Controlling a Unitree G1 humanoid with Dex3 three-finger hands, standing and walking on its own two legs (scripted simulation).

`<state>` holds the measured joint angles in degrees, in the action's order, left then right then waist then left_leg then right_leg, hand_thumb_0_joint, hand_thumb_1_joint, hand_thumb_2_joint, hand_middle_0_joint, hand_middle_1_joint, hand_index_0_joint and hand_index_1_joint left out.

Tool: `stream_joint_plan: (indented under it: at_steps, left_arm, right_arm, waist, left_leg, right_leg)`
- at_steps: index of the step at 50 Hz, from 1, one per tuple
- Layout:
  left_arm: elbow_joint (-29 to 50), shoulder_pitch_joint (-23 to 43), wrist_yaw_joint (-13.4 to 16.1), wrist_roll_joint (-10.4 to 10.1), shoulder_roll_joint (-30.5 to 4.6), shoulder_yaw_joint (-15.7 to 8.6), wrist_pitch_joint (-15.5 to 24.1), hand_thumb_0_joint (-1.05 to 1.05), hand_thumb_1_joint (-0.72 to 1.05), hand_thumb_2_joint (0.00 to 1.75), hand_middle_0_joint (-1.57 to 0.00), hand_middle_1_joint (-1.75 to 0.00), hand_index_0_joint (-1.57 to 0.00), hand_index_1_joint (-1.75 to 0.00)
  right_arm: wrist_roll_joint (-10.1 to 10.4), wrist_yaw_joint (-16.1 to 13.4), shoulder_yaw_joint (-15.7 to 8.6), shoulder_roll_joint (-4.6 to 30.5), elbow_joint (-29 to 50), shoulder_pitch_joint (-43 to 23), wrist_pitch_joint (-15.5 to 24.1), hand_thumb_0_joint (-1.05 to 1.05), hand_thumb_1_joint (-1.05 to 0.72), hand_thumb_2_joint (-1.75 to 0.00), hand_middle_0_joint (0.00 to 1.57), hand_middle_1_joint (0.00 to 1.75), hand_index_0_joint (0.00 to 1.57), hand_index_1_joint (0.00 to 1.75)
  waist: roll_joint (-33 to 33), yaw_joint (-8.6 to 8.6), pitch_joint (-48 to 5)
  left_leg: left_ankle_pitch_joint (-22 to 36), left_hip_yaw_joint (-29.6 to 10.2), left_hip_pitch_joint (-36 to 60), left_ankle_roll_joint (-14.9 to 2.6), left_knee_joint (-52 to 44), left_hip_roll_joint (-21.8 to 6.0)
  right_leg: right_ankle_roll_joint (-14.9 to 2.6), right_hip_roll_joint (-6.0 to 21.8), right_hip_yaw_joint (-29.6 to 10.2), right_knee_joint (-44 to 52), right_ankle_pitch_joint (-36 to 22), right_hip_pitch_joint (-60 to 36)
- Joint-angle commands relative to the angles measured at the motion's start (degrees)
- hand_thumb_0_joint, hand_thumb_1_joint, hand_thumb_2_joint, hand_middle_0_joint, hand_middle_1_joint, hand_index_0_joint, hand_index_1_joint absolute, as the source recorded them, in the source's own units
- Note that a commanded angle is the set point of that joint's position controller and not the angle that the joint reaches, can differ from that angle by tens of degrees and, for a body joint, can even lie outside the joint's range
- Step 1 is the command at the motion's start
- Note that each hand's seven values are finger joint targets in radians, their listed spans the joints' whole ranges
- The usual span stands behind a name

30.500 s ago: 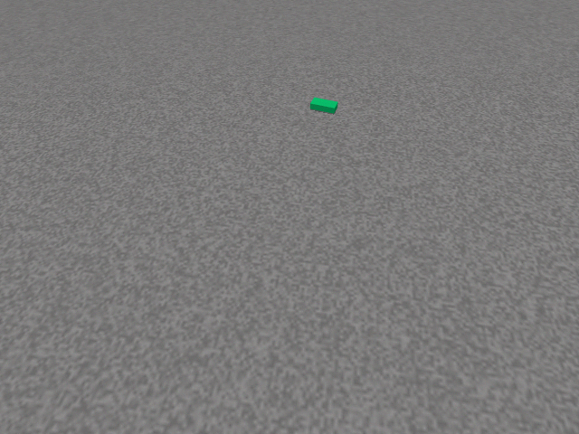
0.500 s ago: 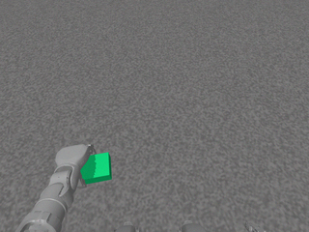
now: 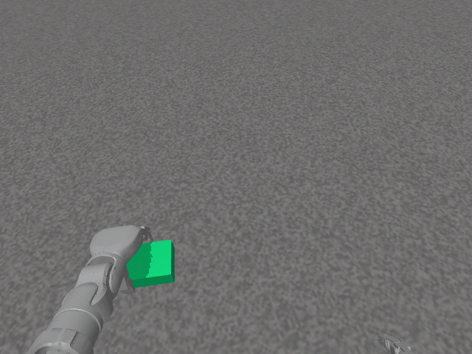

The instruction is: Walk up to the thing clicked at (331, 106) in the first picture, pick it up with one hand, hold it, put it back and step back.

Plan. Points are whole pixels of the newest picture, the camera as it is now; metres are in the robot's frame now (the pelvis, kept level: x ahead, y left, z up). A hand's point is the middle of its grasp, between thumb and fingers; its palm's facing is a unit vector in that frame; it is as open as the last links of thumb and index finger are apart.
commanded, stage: hold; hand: left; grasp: from above
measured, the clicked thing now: (134, 265) +0.32 +0.22 -0.09
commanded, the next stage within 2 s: crouch in 1.54 s
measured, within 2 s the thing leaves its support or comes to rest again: neither
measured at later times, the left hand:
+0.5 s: hand (121, 271) +0.29 +0.22 -0.04, palm faces -0.45 -0.06 -0.89, open 10.3 cm
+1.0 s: hand (120, 269) +0.28 +0.22 -0.02, palm faces -0.44 -0.06 -0.90, open 10.3 cm
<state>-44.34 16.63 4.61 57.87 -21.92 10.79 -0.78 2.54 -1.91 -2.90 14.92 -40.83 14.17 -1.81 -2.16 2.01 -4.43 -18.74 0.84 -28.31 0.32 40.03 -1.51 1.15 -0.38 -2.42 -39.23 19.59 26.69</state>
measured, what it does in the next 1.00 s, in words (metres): stands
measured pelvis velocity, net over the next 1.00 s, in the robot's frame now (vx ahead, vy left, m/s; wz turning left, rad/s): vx -0.01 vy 0.00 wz -0.01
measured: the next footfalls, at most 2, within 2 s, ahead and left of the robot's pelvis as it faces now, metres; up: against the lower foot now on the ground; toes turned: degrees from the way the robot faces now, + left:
none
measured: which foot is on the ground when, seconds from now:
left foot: down 0.00-1.00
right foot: down 0.00-1.00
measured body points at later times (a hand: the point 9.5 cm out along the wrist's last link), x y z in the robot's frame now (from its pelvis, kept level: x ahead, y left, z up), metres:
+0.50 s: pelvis -0.01 +0.00 +0.01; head +0.00 -0.02 +0.46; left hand +0.30 +0.22 +0.01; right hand +0.12 -0.26 -0.11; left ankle +0.01 +0.12 -0.72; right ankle +0.00 -0.13 -0.72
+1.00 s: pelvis -0.01 +0.00 +0.02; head +0.00 -0.02 +0.47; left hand +0.30 +0.22 +0.03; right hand +0.13 -0.26 -0.10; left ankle +0.01 +0.12 -0.72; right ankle +0.00 -0.13 -0.72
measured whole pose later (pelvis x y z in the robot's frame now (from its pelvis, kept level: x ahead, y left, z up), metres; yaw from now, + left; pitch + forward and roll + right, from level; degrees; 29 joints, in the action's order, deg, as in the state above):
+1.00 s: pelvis -0.01 +0.00 +0.02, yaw -1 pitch +2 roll +0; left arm -34.9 12.9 -1.9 56.4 -22.8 11.9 0.0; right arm 3.9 -3.3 -1.4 14.7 -38.7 11.1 -2.8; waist -3.1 -0.3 -1.2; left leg -13.5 1.8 -18.1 0.3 30.0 -1.2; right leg 1.0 -0.1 -3.3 -30.7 14.8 17.5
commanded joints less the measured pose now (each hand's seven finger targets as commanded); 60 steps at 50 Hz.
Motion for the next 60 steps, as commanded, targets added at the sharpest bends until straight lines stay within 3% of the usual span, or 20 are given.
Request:
stream_joint_plan:
  at_steps: [1,12,15,16,20,21,25,27,32,43,45,47,51,53,55,57,60]
  left_arm:
    - [12.2,18.0,1.4,0.3,-12.0,-4.6,0.2,0.0,0.56,0.75,-0.96,-0.62,-0.96,-0.62]
    - [16.1,17.8,-0.4,-0.4,-12.4,-5.1,0.9,0.0,0.6,0.77,-0.98,-0.64,-0.98,-0.64]
    - [15.0,16.8,-0.5,-0.6,-11.6,-4.6,0.6,0.0,0.62,0.75,-0.99,-0.64,-0.99,-0.64]
    - [15.9,16.8,-0.7,-0.5,-12.1,-4.7,0.7,0.0,0.62,0.77,-1.0,-0.65,-1.0,-0.65]
    - [17.0,17.1,-1.4,-0.5,-13.2,-5.2,0.9,0.0,0.62,0.78,-1.0,-0.66,-1.0,-0.66]
    - [15.7,14.9,-1.6,-0.5,-12.2,-4.8,0.8,0.0,0.61,0.78,-1.0,-0.64,-1.0,-0.65]
    - [17.8,16.4,-1.7,-0.7,-12.1,-4.7,1.4,0.0,0.62,0.77,-1.0,-0.65,-1.0,-0.65]
    - [18.4,16.9,-1.5,-0.4,-13.5,-5.9,1.4,0.0,0.62,0.75,-0.99,-0.65,-1.0,-0.65]
    - [17.6,15.2,-1.6,-0.8,-12.0,-4.8,0.9,0.0,0.65,0.75,-1.02,-0.66,-1.02,-0.65]
    - [20.7,15.6,-3.3,-1.3,-13.4,-5.7,1.0,0.0,0.61,0.76,-0.99,-0.66,-0.99,-0.65]
    - [20.7,15.8,-3.7,-1.4,-12.1,-4.2,1.0,0.0,0.61,0.74,-0.99,-0.66,-1.0,-0.65]
    - [21.2,14.4,-3.8,-1.3,-13.3,-5.9,0.9,0.0,0.58,0.75,-0.97,-0.64,-0.97,-0.64]
    - [20.5,15.8,-3.8,-1.5,-11.5,-4.1,0.5,0.0,0.59,0.75,-0.97,-0.65,-0.98,-0.65]
    - [19.9,13.2,-3.6,-1.5,-12.4,-5.5,0.4,0.0,0.6,0.76,-0.98,-0.67,-0.98,-0.66]
    - [20.7,14.1,-3.9,-1.0,-10.5,-3.3,0.4,0.0,0.6,0.77,-0.98,-0.67,-0.99,-0.67]
    - [21.1,14.8,-3.6,-1.2,-12.8,-5.5,0.4,0.0,0.61,0.77,-1.0,-0.64,-1.0,-0.64]
    - [21.1,14.5,-3.6,-0.6,-11.8,-4.5,0.3,0.0,0.61,0.78,-1.01,-0.65,-1.0,-0.65]
  right_arm:
    - [0.3,-0.7,-2.7,8.1,6.8,-1.2,1.5,0.0,-0.89,-0.9,0.2,0.3,0.2,0.3]
    - [0.7,-0.9,-2.3,7.9,8.5,-3.4,1.2,0.0,-0.89,-0.9,0.2,0.3,0.2,0.3]
    - [0.8,-1.0,-2.0,7.7,8.7,-3.7,1.3,0.0,-0.89,-0.9,0.2,0.3,0.2,0.3]
    - [0.9,-1.0,-2.1,7.7,8.9,-4.0,1.3,0.0,-0.9,-0.9,0.2,0.3,0.2,0.3]
    - [0.9,-1.1,-1.9,7.8,9.0,-4.4,1.3,0.0,-0.89,-0.9,0.2,0.3,0.2,0.3]
    - [0.9,-1.2,-1.8,7.6,9.1,-4.8,1.2,0.0,-0.89,-0.9,0.2,0.3,0.2,0.3]
    - [1.0,-1.3,-1.7,7.5,9.4,-5.5,1.4,0.0,-0.9,-0.9,0.2,0.3,0.2,0.3]
    - [1.0,-1.4,-1.6,7.3,9.2,-5.6,1.4,0.0,-0.9,-0.9,0.2,0.3,0.2,0.3]
    - [1.2,-1.3,-1.5,7.2,9.5,-6.6,1.4,0.0,-0.89,-0.9,0.2,0.3,0.2,0.3]
    - [1.4,-1.8,-1.2,7.2,9.9,-7.7,1.3,0.0,-0.89,-0.9,0.2,0.3,0.2,0.3]
    - [1.6,-1.9,-1.0,7.0,10.2,-8.2,1.3,0.0,-0.9,-0.9,0.2,0.3,0.2,0.3]
    - [1.5,-1.9,-1.2,7.2,10.0,-7.8,1.3,0.0,-0.89,-0.9,0.2,0.3,0.2,0.3]
    - [1.6,-1.9,-1.0,7.0,9.7,-7.8,1.2,0.0,-0.9,-0.9,0.2,0.3,0.2,0.3]
    - [1.6,-1.9,-1.2,6.9,9.9,-8.2,1.0,0.0,-0.9,-0.9,0.2,0.3,0.2,0.3]
    - [1.6,-1.8,-1.0,6.6,10.1,-8.3,1.1,0.0,-0.9,-0.9,0.2,0.3,0.2,0.3]
    - [1.6,-1.9,-1.2,6.8,9.7,-8.2,1.0,0.0,-0.9,-0.9,0.2,0.3,0.2,0.3]
    - [1.7,-1.9,-1.3,6.8,9.9,-8.0,0.7,0.0,-0.9,-0.9,0.2,0.3,0.2,0.3]
  waist:
    - [0.8,0.38,-14.9]
    - [-0.4,-0.97,-13.2]
    - [1.5,-0.47,-11.5]
    - [1.2,-1.26,-11.6]
    - [0.5,-1.05,-12.3]
    - [0.9,-1.17,-10.7]
    - [1.2,-1.17,-11.2]
    - [0.3,-1.64,-12.2]
    - [1.6,-1.83,-9.3]
    - [0.1,-2.11,-10.2]
    - [0.9,-1.89,-9.2]
    - [0.9,-2.37,-10.7]
    - [1.6,-1.87,-9.8]
    - [0.9,-2.78,-10.1]
    - [3.0,-1.97,-9.4]
    - [0.6,-2.63,-10.6]
    - [1.7,-2.03,-10.2]
  left_leg:
    - [16.6,0.3,11.8,-0.95,-4.5,2.3]
    - [14.0,0.6,13.5,-0.79,-7.8,2.2]
    - [12.8,0.3,13.3,-0.92,-8.5,2.0]
    - [12.6,0.5,13.6,-0.86,-8.8,2.1]
    - [12.5,0.7,14.5,-0.98,-9.4,2.2]
    - [11.9,0.8,14.4,-0.99,-9.8,2.2]
    - [10.8,0.7,15.1,-1.04,-10.4,2.3]
    - [11.7,1.1,15.5,-1.06,-10.3,2.4]
    - [9.8,1.0,15.0,-0.97,-11.7,2.4]
    - [10.9,0.9,17.7,-0.98,-13.5,2.1]
    - [11.4,0.8,17.7,-0.94,-13.8,2.0]
    - [12.6,1.1,18.7,-1.13,-13.6,2.2]
    - [13.9,1.2,19.0,-1.1,-13.7,2.2]
    - [14.5,1.3,19.0,-0.91,-13.8,2.4]
    - [14.1,1.3,18.8,-1.19,-13.7,2.4]
    - [14.8,1.5,19.4,-1.1,-13.8,2.5]
    - [16.0,1.3,19.9,-1.18,-13.9,2.3]
  right_leg:
    - [-1.17,-1.9,1.1,6.1,-16.6,-4.9]
    - [-1.65,-2.0,1.2,8.0,-13.4,-6.6]
    - [-1.56,-2.0,1.1,8.8,-12.2,-6.2]
    - [-1.61,-1.9,1.2,9.1,-12.0,-6.6]
    - [-1.55,-1.8,1.0,9.8,-11.9,-7.6]
    - [-1.59,-1.8,1.1,10.1,-11.2,-7.3]
    - [-1.54,-1.7,0.9,10.9,-10.0,-7.8]
    - [-1.43,-1.6,0.7,11.0,-11.0,-8.5]
    - [-1.52,-1.6,1.0,12.3,-8.8,-8.5]
    - [-1.66,-1.7,1.0,13.4,-9.8,-10.2]
    - [-1.66,-1.8,1.0,13.5,-10.1,-10.0]
    - [-1.5,-1.6,0.9,13.8,-11.3,-11.3]
    - [-1.43,-1.7,1.0,13.9,-12.7,-11.1]
    - [-1.46,-1.6,1.1,14.1,-13.0,-11.4]
    - [-1.22,-1.5,1.1,14.4,-13.0,-11.2]
    - [-1.35,-1.3,0.9,14.3,-13.7,-12.0]
    - [-1.38,-1.6,1.1,14.1,-14.9,-11.8]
